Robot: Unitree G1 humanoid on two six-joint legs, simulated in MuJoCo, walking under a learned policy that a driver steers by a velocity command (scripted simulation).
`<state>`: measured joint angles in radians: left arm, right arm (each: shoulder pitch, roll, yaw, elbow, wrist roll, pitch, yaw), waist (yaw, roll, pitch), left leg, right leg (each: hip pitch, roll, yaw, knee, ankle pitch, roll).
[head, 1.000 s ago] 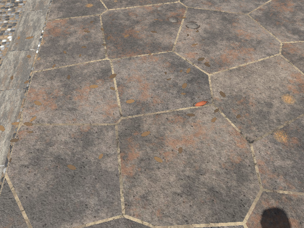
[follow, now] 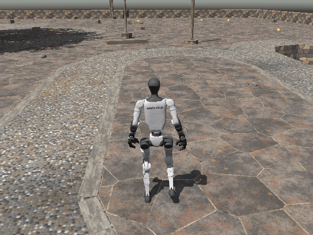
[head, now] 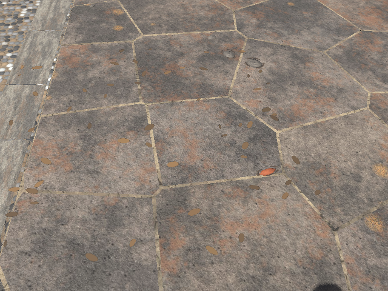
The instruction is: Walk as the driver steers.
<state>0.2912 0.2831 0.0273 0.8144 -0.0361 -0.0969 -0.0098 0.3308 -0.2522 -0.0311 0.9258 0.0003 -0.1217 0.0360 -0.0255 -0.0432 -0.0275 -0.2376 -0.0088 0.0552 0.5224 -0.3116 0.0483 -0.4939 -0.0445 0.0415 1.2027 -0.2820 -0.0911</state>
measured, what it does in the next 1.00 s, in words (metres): walks ahead, turning left: right foot, then left foot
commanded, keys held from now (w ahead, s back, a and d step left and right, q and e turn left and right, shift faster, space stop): w+shift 0.50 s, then w+q+shift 0.50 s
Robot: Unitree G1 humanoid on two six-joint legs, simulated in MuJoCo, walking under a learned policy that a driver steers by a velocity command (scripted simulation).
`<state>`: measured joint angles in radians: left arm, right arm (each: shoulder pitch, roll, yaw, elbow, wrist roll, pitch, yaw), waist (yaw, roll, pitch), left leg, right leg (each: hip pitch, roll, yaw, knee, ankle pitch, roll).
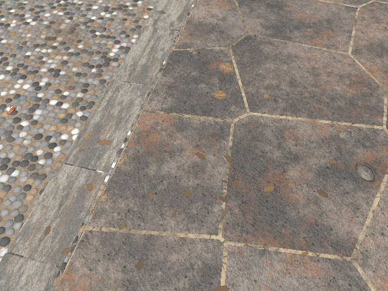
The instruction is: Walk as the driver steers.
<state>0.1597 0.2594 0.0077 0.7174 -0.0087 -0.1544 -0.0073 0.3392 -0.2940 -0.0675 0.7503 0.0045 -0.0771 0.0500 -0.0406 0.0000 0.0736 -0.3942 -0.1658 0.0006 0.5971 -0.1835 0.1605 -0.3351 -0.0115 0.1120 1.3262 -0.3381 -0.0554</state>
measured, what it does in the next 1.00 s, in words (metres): walks ahead: right foot, then left foot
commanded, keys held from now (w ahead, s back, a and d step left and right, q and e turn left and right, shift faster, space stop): w+q+shift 0.10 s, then w+shift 0.26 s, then shift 0.64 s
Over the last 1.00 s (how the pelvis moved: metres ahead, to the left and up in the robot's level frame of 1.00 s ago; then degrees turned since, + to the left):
0.85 0.09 -0.02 20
